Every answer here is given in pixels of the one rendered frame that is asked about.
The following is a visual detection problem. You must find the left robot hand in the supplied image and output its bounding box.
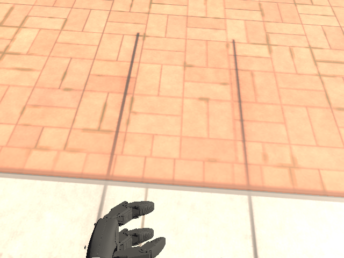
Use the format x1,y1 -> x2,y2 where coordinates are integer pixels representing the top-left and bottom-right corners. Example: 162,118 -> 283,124
84,201 -> 166,258

